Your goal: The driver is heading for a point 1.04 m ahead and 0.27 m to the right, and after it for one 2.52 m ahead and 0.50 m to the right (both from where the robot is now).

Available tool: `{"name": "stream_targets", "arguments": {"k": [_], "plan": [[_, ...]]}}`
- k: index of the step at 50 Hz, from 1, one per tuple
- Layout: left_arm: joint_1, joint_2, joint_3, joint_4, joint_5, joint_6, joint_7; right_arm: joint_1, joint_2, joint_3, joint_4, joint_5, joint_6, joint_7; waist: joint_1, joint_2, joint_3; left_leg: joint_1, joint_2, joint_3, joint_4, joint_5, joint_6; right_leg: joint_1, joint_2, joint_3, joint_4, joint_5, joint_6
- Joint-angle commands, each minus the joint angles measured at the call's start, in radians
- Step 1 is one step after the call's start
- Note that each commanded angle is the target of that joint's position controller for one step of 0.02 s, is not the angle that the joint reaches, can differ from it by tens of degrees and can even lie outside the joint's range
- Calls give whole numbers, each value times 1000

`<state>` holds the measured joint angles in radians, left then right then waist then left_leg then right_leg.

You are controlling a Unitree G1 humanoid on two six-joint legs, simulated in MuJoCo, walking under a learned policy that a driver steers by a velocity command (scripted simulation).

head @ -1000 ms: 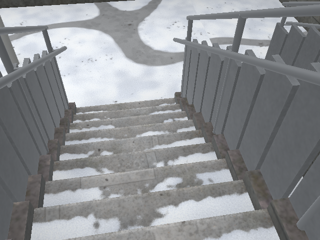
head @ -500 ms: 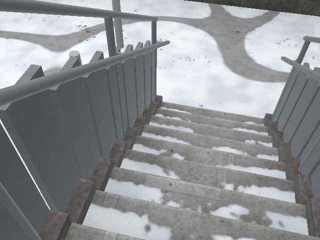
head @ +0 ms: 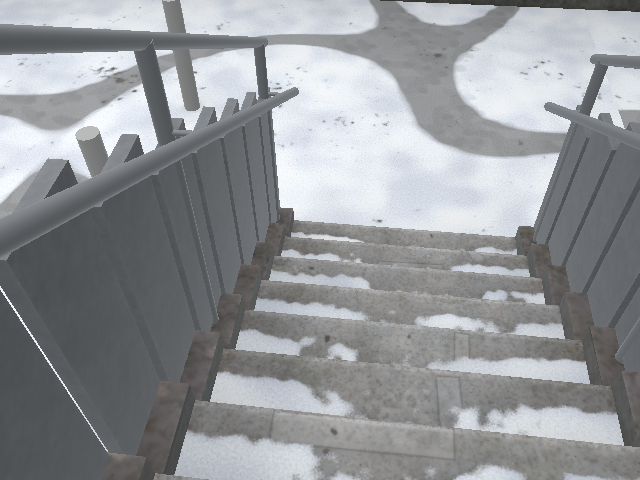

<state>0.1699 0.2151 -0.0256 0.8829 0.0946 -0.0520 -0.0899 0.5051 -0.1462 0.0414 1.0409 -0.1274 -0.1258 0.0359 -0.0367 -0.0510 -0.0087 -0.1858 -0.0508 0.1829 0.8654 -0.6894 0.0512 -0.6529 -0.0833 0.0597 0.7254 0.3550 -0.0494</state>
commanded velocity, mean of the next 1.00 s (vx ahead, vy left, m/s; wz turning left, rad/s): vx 0.50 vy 0.00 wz -0.49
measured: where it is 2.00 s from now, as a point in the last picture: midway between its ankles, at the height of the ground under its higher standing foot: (413, 372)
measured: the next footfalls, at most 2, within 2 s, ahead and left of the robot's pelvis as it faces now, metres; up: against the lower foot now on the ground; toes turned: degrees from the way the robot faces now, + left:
right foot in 0.12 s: +0.18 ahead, -0.11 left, -0.16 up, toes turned -8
left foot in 0.52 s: +0.46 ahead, +0.06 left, -0.32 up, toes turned -17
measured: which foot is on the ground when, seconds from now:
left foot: down 0.00-0.12, up 0.14-0.50, down 0.52-1.00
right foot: up 0.00-0.10, down 0.12-0.52, up 0.54-1.00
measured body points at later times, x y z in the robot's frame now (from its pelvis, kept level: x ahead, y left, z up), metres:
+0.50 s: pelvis +0.31 -0.02 -0.22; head +0.32 -0.02 +0.23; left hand +0.31 +0.19 -0.36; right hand +0.43 -0.26 -0.33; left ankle +0.45 +0.07 -0.95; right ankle +0.14 -0.11 -0.83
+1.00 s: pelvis +0.54 -0.09 -0.34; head +0.55 -0.13 +0.11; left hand +0.79 -0.02 -0.46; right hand +0.31 -0.12 -0.48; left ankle +0.43 +0.07 -1.00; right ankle +0.65 -0.35 -1.01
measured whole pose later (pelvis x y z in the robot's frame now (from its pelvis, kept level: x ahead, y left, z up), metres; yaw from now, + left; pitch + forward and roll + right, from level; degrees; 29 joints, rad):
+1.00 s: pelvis +0.54 -0.09 -0.34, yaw -33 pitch +2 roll +4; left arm 0.13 0.20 -0.05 0.80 0.09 -0.02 -0.12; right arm 0.64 -0.11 0.08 1.13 -0.11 -0.12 0.01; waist -0.13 -0.03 0.02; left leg -0.09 0.00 0.28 0.87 -0.79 0.01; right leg -0.81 -0.14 0.07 0.76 0.43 -0.04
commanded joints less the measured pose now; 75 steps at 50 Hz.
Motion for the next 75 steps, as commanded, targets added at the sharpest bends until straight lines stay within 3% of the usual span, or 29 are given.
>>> {"name": "stream_targets", "arguments": {"k": [1,5,7,8,10,13,16,19,23,26,27,29,33,39,45,47,51,52,53,54,56,57,58,60,63,68,70,72,75], "plan": [[-104,73,10,-71,12,-4,29,116,-140,-15,-1,5,5,-26,-20,77,150,-29,320,-251,-133,505,145,37,-24,-37,-105,-44,5],[193,124,60,54,-20,-25,34,-27,-246,-52,-24,28,51,0,122,17,113,-63,231,-128,294,777,89,522,69,-200,-414,-174,-26],[672,313,132,207,-8,-19,42,113,-102,-33,-25,0,61,83,206,-274,-238,-552,37,-77,1163,17,-57,1301,-132,66,-51,729,-372],[829,329,144,253,-10,-39,34,-43,-82,-24,-136,51,39,97,305,-138,-301,-925,-24,-209,1307,-150,-117,1562,-235,367,-69,754,-461],[508,219,120,190,-21,-68,31,-353,-158,-39,-306,95,-8,51,217,86,-21,-1239,99,-354,959,84,-97,1209,-315,474,-174,-102,-349],[61,-68,-15,45,-2,-57,31,-190,-99,-32,-193,1,39,6,-22,94,180,-557,245,-337,280,668,39,27,-137,220,-366,-377,-310],[130,140,25,45,-2,-90,35,-101,-41,-2,-170,20,58,61,-61,70,42,-90,114,-142,369,877,-32,-331,54,86,-141,-451,-262],[351,17,-13,78,-17,-108,102,-386,-131,11,-249,33,40,10,151,91,17,-401,148,-254,-288,1175,-85,133,82,156,126,-786,-164],[319,186,27,9,-4,-59,33,-338,-153,-3,-275,38,58,34,69,21,84,-41,76,-149,-338,894,-60,-14,47,359,200,-738,-206],[276,128,14,-6,20,-47,-18,127,-363,-111,-118,64,30,4,-132,83,-34,413,176,-225,-467,965,109,-21,129,320,789,-454,-81],[587,-80,-10,42,-34,-63,-29,183,-411,-123,-123,22,24,20,11,347,-323,822,430,-381,-86,1786,381,-329,247,98,1329,-1142,3],[350,99,27,-98,-71,-54,-14,111,-344,-119,-160,0,48,57,-87,211,-164,657,609,-719,-272,1362,454,-826,155,41,1561,-1033,40],[273,1,2,-86,0,-3,-12,-119,33,8,-115,20,9,5,119,26,121,-192,331,-344,-475,776,197,-419,-99,98,834,-413,-63],[150,75,45,-79,-17,-14,-64,-53,-191,-9,-21,14,-35,-34,67,60,29,-142,338,-240,-383,852,186,-294,-30,61,548,-221,-61],[-54,42,-3,-109,-3,-10,-23,197,7,41,80,10,-3,-71,-59,37,153,191,308,-238,-237,702,155,-624,-63,84,90,147,-21],[-83,32,-14,-142,-2,14,-29,68,-48,36,5,-5,-5,-24,-22,54,137,-366,234,-91,-308,446,141,54,-37,-69,106,255,4],[-219,86,-8,-198,-8,19,-23,144,-150,-10,65,43,-6,-30,-100,58,217,8,284,-205,-210,519,161,-43,-37,-38,-215,-16,17],[-330,67,23,-152,-148,6,40,198,-198,-50,78,114,55,-48,-190,-20,226,109,219,-155,-108,575,108,5,23,-169,-319,34,28],[-278,36,9,-120,-151,2,52,267,-158,-42,100,91,93,-67,-180,3,190,133,223,-186,5,661,107,119,11,-132,-377,-16,27],[-142,41,-8,-134,28,13,10,296,-141,-30,150,-4,62,-21,-87,97,172,77,326,-300,4,718,121,262,-50,-22,-436,-42,-33],[337,234,106,21,24,-9,25,212,-209,-67,119,-6,64,59,122,-43,-19,-183,191,-182,456,588,35,927,-41,-108,-375,155,-108],[539,250,107,98,21,-1,3,445,4,-26,172,11,61,95,72,-221,-408,-432,81,-154,974,-88,-18,1457,-265,28,94,775,-357],[647,170,97,113,44,12,0,263,-88,-42,87,63,39,114,209,-88,-484,-596,68,-221,1112,-136,-26,1495,-331,131,55,602,-378],[468,183,105,131,-8,7,26,-124,-84,-39,-73,104,11,73,203,9,-110,-835,141,-220,951,19,-7,1026,-343,163,-242,-182,-256],[234,-17,34,79,23,-34,37,-54,-53,-45,-68,51,14,23,1,60,101,-488,255,-322,476,440,52,330,-312,57,-375,-224,-234],[241,30,44,87,27,-83,63,6,-35,-56,-57,21,33,51,-44,33,62,-361,198,-263,268,642,46,205,-273,-96,-350,-273,-230],[344,-87,1,143,19,-97,108,-181,-42,-47,-127,13,35,44,53,15,90,-614,274,-355,-36,964,42,458,-286,-83,-257,-458,-161],[393,-72,-18,167,49,-88,93,-172,-62,-51,-95,57,48,36,45,13,82,-384,240,-294,-148,1213,22,274,-223,-176,-191,-558,-124],[356,-8,1,148,58,-72,61,-338,-124,-73,-167,28,76,30,65,1,160,-244,178,-193,-157,1087,36,148,-242,-199,-132,-779,-65]]}}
